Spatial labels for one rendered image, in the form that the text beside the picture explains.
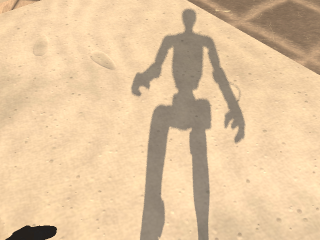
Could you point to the left robot hand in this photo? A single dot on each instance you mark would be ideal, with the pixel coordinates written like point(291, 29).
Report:
point(34, 233)

